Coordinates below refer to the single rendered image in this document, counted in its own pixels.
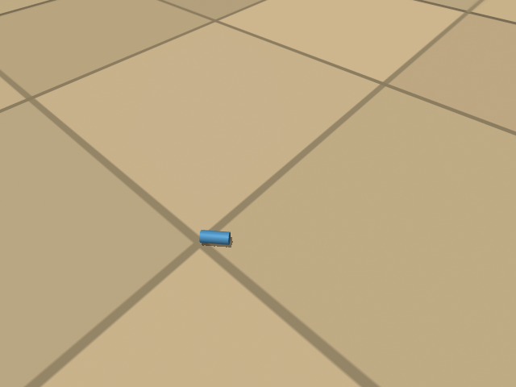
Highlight can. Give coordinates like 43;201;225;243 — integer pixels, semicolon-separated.
199;230;231;245

